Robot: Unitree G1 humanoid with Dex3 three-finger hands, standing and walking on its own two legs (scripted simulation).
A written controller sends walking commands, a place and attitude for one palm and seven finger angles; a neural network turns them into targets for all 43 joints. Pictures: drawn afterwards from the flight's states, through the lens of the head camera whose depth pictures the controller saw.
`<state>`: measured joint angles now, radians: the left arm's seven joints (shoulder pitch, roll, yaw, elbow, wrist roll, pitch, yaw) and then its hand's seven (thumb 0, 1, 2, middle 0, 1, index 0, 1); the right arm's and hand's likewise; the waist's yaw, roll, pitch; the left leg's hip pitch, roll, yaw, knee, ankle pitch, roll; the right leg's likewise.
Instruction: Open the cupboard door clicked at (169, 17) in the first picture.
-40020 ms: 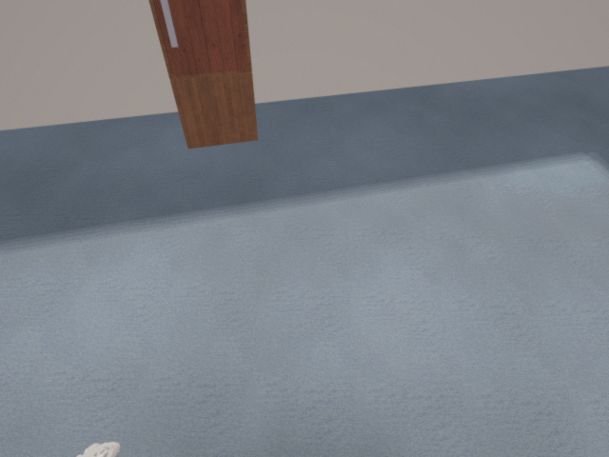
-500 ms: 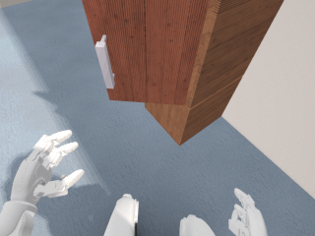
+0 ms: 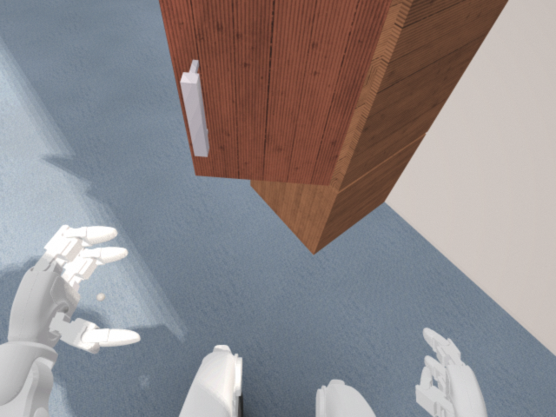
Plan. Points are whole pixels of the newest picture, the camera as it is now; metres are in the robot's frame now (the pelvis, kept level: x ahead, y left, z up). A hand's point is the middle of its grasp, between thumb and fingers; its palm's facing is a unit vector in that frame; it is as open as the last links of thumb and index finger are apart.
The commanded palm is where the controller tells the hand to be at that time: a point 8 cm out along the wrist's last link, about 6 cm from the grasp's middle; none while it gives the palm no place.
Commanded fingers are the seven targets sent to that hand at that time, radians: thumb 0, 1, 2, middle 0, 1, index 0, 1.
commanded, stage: raise the hand with hooked fingers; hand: left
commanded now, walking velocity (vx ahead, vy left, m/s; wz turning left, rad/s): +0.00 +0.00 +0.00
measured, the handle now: (198, 111) +0.63 +0.20 +0.01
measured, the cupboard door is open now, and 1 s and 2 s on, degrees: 49 49 49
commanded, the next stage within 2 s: move the hooked fingers beside the handle in 0.92 s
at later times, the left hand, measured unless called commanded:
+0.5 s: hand (91, 270) +0.29 +0.27 +0.04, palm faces +0.02 -1.00 -0.06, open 14.0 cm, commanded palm +0.26 +0.31 +0.04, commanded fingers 0.00 -0.50 0.30 -0.30 -1.20 -0.30 -1.20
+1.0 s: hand (107, 267) +0.29 +0.25 +0.04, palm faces +0.02 -1.00 -0.05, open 13.9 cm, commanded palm +0.27 +0.30 +0.04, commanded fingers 0.00 -0.50 0.30 -0.30 -1.20 -0.30 -1.20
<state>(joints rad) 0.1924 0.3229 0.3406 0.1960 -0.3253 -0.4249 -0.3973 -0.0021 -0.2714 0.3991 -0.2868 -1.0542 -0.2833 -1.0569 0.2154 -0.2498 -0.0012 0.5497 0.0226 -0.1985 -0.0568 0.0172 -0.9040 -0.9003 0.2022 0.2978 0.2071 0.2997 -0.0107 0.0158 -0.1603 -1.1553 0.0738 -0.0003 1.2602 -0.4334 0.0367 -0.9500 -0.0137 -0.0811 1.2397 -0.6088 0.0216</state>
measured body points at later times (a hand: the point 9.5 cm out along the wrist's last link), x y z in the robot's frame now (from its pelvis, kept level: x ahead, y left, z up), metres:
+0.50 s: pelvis +0.00 -0.01 +0.00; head +0.09 +0.02 +0.43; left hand +0.28 +0.32 +0.04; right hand +0.16 -0.26 -0.08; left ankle +0.09 +0.10 -0.62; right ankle +0.00 -0.14 -0.62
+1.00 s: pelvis +0.01 -0.02 -0.01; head +0.10 +0.00 +0.43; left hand +0.28 +0.30 +0.04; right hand +0.17 -0.27 -0.09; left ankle +0.09 +0.10 -0.62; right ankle +0.00 -0.14 -0.62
